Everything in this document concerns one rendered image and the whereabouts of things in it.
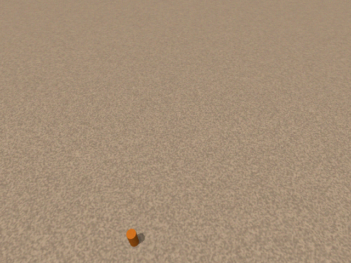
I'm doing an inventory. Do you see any can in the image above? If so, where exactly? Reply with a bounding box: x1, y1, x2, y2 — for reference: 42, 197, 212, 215
126, 229, 139, 247

